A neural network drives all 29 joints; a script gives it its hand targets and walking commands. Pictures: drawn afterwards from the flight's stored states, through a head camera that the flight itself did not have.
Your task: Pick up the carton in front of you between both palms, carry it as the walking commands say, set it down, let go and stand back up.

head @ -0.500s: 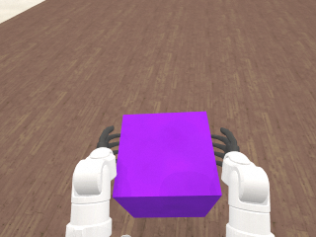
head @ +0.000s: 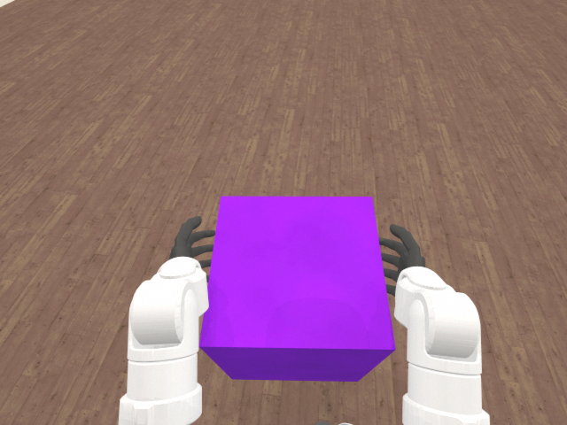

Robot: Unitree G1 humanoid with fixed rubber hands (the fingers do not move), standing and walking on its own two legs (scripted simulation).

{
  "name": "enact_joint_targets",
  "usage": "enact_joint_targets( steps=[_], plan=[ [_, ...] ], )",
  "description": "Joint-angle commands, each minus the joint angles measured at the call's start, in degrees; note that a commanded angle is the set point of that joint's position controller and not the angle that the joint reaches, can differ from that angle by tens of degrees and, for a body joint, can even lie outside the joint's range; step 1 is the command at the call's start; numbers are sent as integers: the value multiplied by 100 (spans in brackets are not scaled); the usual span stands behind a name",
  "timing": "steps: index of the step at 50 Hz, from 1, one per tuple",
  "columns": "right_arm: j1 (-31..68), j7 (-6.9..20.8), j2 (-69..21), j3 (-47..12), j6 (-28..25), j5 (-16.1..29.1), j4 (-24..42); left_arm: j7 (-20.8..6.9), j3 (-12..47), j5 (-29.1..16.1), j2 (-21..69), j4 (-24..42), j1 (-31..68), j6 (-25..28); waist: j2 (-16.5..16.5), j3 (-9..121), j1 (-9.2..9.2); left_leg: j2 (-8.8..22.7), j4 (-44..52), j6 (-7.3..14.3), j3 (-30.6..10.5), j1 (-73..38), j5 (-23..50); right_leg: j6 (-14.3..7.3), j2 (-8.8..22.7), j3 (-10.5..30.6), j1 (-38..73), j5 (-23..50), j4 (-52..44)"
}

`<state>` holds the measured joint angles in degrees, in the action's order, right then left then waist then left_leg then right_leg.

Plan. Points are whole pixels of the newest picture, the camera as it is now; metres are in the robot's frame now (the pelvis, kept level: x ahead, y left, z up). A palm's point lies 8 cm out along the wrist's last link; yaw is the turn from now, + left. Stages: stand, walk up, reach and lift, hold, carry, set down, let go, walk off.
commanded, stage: carry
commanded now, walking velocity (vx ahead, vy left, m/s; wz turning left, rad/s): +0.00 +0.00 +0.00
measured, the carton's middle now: (295, 297) +0.31 +0.00 +0.00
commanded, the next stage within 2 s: none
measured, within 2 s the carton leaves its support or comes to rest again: neither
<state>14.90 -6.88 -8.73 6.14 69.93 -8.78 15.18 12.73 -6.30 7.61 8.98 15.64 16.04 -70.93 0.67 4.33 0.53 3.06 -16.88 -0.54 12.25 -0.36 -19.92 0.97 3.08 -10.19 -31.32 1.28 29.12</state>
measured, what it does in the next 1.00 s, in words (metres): walks ahead: right foot, then left foot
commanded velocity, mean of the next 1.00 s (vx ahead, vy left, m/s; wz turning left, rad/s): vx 0.00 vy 0.00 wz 0.00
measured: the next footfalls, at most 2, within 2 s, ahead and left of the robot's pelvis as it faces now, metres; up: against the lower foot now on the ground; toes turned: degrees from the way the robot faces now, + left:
right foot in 0.04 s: +0.21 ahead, -0.09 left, +0.00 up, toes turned +15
left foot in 0.24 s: +0.14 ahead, +0.12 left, +0.00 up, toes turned +3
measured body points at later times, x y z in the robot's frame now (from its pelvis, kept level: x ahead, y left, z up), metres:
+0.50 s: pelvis +0.18 +0.00 +0.00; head +0.15 +0.00 +0.45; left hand +0.47 +0.16 +0.09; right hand +0.48 -0.14 +0.09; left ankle +0.10 +0.11 -0.74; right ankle +0.17 -0.09 -0.74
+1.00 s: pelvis +0.18 +0.01 -0.01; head +0.15 +0.01 +0.44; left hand +0.47 +0.17 +0.08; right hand +0.47 -0.13 +0.07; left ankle +0.10 +0.11 -0.74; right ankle +0.17 -0.10 -0.74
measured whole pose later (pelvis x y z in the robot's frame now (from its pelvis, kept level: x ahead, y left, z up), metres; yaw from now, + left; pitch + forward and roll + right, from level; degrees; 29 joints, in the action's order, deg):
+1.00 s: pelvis +0.18 +0.01 -0.01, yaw +2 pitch +3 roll +0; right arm 15.7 -9.4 -8.9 6.9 71.3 -9.1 9.6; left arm 13.2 -7.5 7.7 9.3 8.7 17.4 -70.1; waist -0.2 6.8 0.3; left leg 3.2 -31.0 -0.2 8.5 11.1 -22.3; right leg -1.0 3.4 -10.0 -17.5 -17.5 32.6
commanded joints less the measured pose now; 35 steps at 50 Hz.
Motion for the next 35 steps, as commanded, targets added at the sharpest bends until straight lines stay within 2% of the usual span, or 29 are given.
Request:
enact_joint_targets(
  steps=[1,2,3,4,5,6,7,8,10,12,13,14,15,16,20,23,27,31,35],
  plan=[
    [2335,1728,-5574,-3707,12,2458,-74,-2304,3938,-2568,5684,-299,2265,-27,-802,1294,27,658,-1286,41,281,-76,4487,-26,-354,-459,1992,1202,-1104],
    [2418,1736,-5569,-3754,-9,2467,-122,-2347,3871,-2545,5677,-368,2291,-23,-527,1448,56,524,-1932,-137,181,412,3505,4,128,-54,2847,2122,-1095],
    [2624,1738,-5591,-3799,3,2511,-143,-2379,3799,-2501,5697,-511,2350,-2,532,2075,96,332,-2975,-292,-112,1560,1178,-501,1316,1082,4412,4882,-152],
    [2698,1739,-5626,-3873,23,2582,-52,-2387,3705,-2466,5728,-775,2158,60,1257,2520,109,-144,-3719,-379,-507,2523,-1227,-1248,1898,2033,5221,5569,-256],
    [2743,1744,-5681,-3925,-8,2612,18,-2403,3689,-2499,5847,-781,2078,123,1053,2557,71,-57,-3864,-305,-912,2624,-1563,-1414,1977,2098,4905,4727,-581],
    [2957,1744,-5760,-3984,-60,2633,143,-2415,3659,-2536,6018,-730,2194,176,875,2578,54,49,-3560,-194,-1095,2543,-1584,-1318,1864,1911,4669,3734,-767],
    [3137,1740,-5871,-4027,-120,2688,273,-2416,3660,-2563,6172,-619,2273,227,698,2380,23,197,-2750,-133,-1129,2260,-1596,-1074,1675,1599,4128,3062,-932],
    [3282,1727,-5999,-4060,-164,2755,360,-2400,3665,-2591,6247,-473,2418,261,756,2238,6,189,-2000,-103,-1065,2044,-1516,-899,1529,1392,3877,2458,-1060],
    [3152,1679,-6091,-4073,-219,2792,416,-2367,3689,-2595,6259,-276,2415,306,794,2417,34,35,-1361,-88,-788,1493,-677,-778,1413,1138,3605,1541,-1209],
    [2896,1642,-6096,-4077,-252,2737,430,-2353,3716,-2605,6190,-141,2321,326,624,2546,6,87,-650,-111,-586,1011,437,-618,1232,757,3381,1111,-1034],
    [2816,1635,-6058,-4060,-254,2712,448,-2352,3741,-2603,6141,-96,2291,328,526,2531,-1,202,-437,-142,-594,754,1060,-523,1095,581,3156,856,-920],
    [2800,1623,-6074,-4062,-274,2670,421,-2366,3797,-2642,6073,12,2425,305,288,2371,-37,475,-325,-142,-817,919,1390,-438,926,328,3174,749,-762],
    [2875,1626,-5946,-4019,-218,2683,510,-2356,3838,-2636,6067,-99,2372,299,276,2324,0,657,-476,-132,-883,633,1772,-353,849,414,2912,758,-591],
    [2875,1632,-5916,-4035,-198,2667,457,-2354,3856,-2658,5985,21,2434,268,-34,2196,15,796,-825,-89,-930,735,2297,-287,755,386,2835,1006,-495],
    [2594,1656,-5619,-3850,-20,2584,-2,-2307,3788,-2549,5673,-307,2309,67,-202,2020,-13,703,-1176,-57,-912,817,3452,-240,735,468,2644,2000,117],
    [2596,1687,-5581,-3757,53,2516,-336,-2323,3724,-2480,5626,-655,2299,-27,-236,1917,-14,675,-1307,-62,-889,776,4104,-193,652,438,2417,2129,306],
    [2927,1732,-5769,-3731,24,2549,-453,-2383,3696,-2524,5833,-887,2548,-23,-248,1786,-25,661,-1313,-45,-850,689,4358,-147,571,410,2226,1868,342],
    [3355,1705,-5899,-3795,-17,2687,-140,-2375,3755,-2679,5982,-612,2976,18,-152,1885,-35,637,-1324,-26,-819,600,4160,-164,560,437,2319,1840,331],
    [3229,1659,-5869,-3788,4,2675,-72,-2330,3741,-2662,5954,-530,2853,13,-109,2084,-33,623,-1419,-14,-803,533,4024,-223,591,489,2447,1976,416]
  ],
)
